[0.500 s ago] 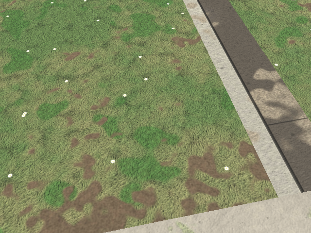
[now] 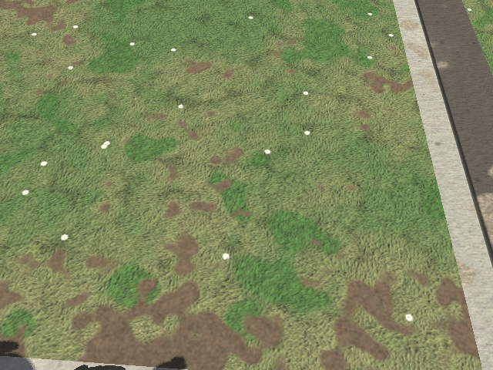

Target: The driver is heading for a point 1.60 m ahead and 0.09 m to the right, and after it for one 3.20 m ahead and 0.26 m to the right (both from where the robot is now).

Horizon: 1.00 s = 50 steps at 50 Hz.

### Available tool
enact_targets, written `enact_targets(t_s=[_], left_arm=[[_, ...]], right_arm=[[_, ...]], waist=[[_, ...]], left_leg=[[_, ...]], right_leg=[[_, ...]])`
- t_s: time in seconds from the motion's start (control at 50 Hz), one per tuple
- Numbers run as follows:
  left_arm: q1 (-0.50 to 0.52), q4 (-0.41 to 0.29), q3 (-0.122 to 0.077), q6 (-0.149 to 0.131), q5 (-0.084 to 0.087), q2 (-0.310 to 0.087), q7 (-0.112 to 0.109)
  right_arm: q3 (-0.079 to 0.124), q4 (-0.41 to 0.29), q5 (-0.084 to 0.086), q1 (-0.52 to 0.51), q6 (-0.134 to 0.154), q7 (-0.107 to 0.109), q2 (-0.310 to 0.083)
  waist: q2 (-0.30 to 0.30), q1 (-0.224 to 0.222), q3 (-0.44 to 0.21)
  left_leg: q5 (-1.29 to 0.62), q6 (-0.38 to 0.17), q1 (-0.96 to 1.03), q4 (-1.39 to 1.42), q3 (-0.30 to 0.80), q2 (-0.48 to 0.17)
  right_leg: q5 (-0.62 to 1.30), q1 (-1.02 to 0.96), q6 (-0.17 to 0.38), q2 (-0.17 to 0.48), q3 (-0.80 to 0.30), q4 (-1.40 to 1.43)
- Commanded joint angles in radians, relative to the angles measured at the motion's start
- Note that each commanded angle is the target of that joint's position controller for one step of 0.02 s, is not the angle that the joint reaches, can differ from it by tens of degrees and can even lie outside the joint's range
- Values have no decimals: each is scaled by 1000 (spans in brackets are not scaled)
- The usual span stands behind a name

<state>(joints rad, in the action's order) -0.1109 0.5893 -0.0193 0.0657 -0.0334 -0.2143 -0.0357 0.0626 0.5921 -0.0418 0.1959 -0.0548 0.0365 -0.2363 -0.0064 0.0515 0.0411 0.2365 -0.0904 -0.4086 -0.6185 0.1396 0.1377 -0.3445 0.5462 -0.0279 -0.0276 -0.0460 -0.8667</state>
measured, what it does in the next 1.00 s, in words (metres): steps on the spot: right foot, then left foot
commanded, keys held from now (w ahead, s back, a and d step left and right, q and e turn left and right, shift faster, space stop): q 0.24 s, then no key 0.06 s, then e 0.70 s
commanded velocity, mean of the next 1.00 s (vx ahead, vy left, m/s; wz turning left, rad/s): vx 0.00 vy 0.00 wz -0.01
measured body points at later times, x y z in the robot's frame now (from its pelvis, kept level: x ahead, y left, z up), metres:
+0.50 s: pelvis +0.01 +0.00 +0.01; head +0.03 +0.00 +0.45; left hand +0.04 +0.27 -0.11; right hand +0.24 -0.18 -0.09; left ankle -0.03 +0.11 -0.73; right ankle +0.05 -0.12 -0.73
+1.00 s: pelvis +0.00 +0.00 +0.00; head +0.02 -0.02 +0.45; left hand +0.13 +0.26 -0.09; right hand +0.18 -0.27 -0.09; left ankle +0.01 +0.14 -0.63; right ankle +0.05 -0.07 -0.73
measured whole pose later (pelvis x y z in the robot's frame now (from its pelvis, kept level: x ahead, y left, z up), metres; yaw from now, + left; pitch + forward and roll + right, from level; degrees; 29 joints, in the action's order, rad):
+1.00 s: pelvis +0.00 +0.00 +0.00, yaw -5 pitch +1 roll +1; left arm -0.27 0.62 -0.07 0.02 -0.04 -0.24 -0.02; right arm 0.06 0.62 -0.05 0.11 -0.05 0.04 -0.26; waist 0.02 -0.06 0.01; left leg 0.30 0.04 -0.64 -1.26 0.02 0.00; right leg -0.18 0.38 0.10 -0.10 -0.03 -0.54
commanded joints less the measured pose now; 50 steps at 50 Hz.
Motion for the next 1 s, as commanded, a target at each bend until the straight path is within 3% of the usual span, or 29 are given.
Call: enact_targets(t_s=[0.02,0.06,0.1,0.12,0.14,0.16,0.2,0.24,0.28,0.36,0.4,0.44,0.46,0.48,0.5,0.52,0.54,0.58,0.6,0.64,0.72,0.76,0.78,0.8,0.82,0.84,0.88,0.92,1.0], left_arm=[[10,-79,-11,-42,26,-53,9],[-67,-48,-15,-64,36,-56,16],[-154,-19,-32,-85,14,-92,8],[-191,-32,-60,-83,-9,-202,1],[-174,-43,-88,-67,-12,-266,1],[-127,-60,-72,-62,-5,-187,-5],[-45,-54,-46,-67,-5,-113,-7],[-18,-54,-40,-76,-1,-100,5],[-72,-35,-41,-95,2,-94,17],[-99,9,-42,-122,-11,-115,29],[-157,57,-56,-109,-15,-142,45],[-180,83,-68,-94,6,-165,59],[-193,92,-67,-93,19,-159,66],[-201,91,-65,-96,18,-147,74],[-159,45,-45,-103,16,-81,87],[-67,7,-37,-92,10,-63,86],[-32,19,-51,-80,-1,-108,88],[-84,56,-72,-75,3,-125,76],[-137,60,-71,-70,-17,-106,76],[-182,76,-67,-63,-10,-76,73],[-116,33,-63,-43,-3,-58,79],[-179,51,-67,-48,-2,-55,79],[-237,66,-76,-59,-6,-77,72],[-306,63,-93,-76,-15,-124,61],[-334,16,-129,-79,-12,-305,50],[-330,-18,-127,-72,2,-267,38],[-173,-38,-95,-58,-9,-174,21],[-83,-56,-80,-57,1,-134,12],[-134,-48,-76,-49,-5,-149,7]], right_arm=[[47,-72,5,-19,11,3,-140],[43,-80,0,-54,1,3,-125],[41,-86,17,-83,15,5,-103],[29,-115,53,-86,19,-1,-30],[54,-113,34,-69,27,-12,-141],[65,-99,12,-94,38,-20,-178],[59,-79,17,-89,32,-37,-151],[57,-34,19,-17,5,-63,-134],[55,-42,19,-39,-8,-60,-125],[6,-40,33,-97,-12,-70,-29],[-17,-3,23,-62,-11,-60,8],[-17,38,15,11,-5,-40,-3],[-17,51,5,38,5,-28,-18],[-15,48,-11,75,18,-18,-66],[1,36,-7,97,25,-4,-158],[10,45,20,38,28,-2,-159],[-2,28,16,2,42,-5,-111],[-11,34,9,4,60,11,-91],[-13,46,5,-8,75,25,-100],[-15,43,4,-26,88,29,-82],[0,37,7,-33,85,34,-93],[16,40,14,-33,77,36,-117],[21,55,6,15,73,33,-116],[16,57,-12,43,68,26,-80],[2,-21,23,-15,58,29,-59],[12,-39,21,-107,55,26,-107],[17,-42,21,-149,48,12,-115],[23,-38,-8,-127,26,8,-102],[11,-44,-11,-66,-7,7,-66]], waist=[[165,-2,-157],[176,-28,-142],[91,-87,-161],[-146,-118,-213],[-237,-118,-194],[-82,-98,-148],[-23,-52,-116],[-94,-41,-101],[-73,-61,-93],[-143,-85,-120],[-206,-95,-134],[-226,-69,-118],[-183,-52,-114],[-113,-41,-147],[84,-34,-169],[290,-20,-102],[247,-9,-19],[202,-19,24],[179,-59,2],[133,-79,-79],[181,-57,-72],[126,-85,-78],[26,-104,-92],[-141,-136,-118],[-377,-172,-171],[-203,-214,-187],[-57,-136,-73],[-37,-92,-70],[-42,-71,-93]], left_leg=[[-229,-132,186,159,357,-233],[-238,-105,148,155,357,-190],[-25,-21,-14,77,316,-123],[312,49,-226,-190,119,-4],[420,95,-321,-459,-19,44],[332,122,-311,-606,-8,-30],[184,155,-273,-704,-10,-68],[112,189,-234,-798,-60,-80],[67,191,-215,-792,-64,-88],[193,170,-60,-353,-104,-99],[308,143,96,-100,-171,-81],[159,119,195,159,-205,-73],[31,105,288,307,-188,-85],[-79,78,460,319,-72,-190],[-155,25,599,305,147,-398],[-61,-60,341,320,131,-423],[76,-81,279,355,123,-387],[-34,-117,246,366,82,-381],[-316,-138,244,307,44,-390],[-530,-143,267,223,-47,-371],[-249,-114,189,179,-76,-366],[-58,-82,117,101,-98,-341],[82,-48,39,-11,-119,-313],[234,14,-130,-258,-191,-267],[480,83,-379,-454,-226,-74],[419,98,-367,-616,-99,-112],[198,121,-373,-674,-69,-159],[68,138,-275,-662,-92,-164],[6,143,-260,-691,-107,-130]], right_leg=[[-30,-11,20,-32,21,81],[-34,-132,35,-50,37,228],[113,-423,62,18,-24,444],[93,-593,171,320,-342,547],[367,-533,336,459,-528,567],[471,-477,347,433,-440,544],[469,-402,284,314,-234,521],[572,-347,274,250,-107,511],[536,-353,286,271,-100,545],[651,-398,231,217,5,495],[660,-389,227,199,4,473],[648,-377,224,194,-40,419],[610,-314,188,177,-47,387],[525,-169,130,174,-50,353],[197,74,74,85,25,240],[-137,38,44,23,96,241],[-137,46,34,21,89,121],[-109,99,31,16,61,-66],[-100,73,27,24,56,-101],[-92,8,28,16,83,-95],[-60,-102,42,14,113,85],[31,-240,56,-17,155,264],[72,-357,60,-21,126,347],[93,-504,78,129,-113,433],[328,-566,266,426,-622,562],[279,-542,349,427,-655,605],[107,-383,317,314,-468,579],[163,-259,252,207,-326,563],[286,-199,264,172,-306,516]])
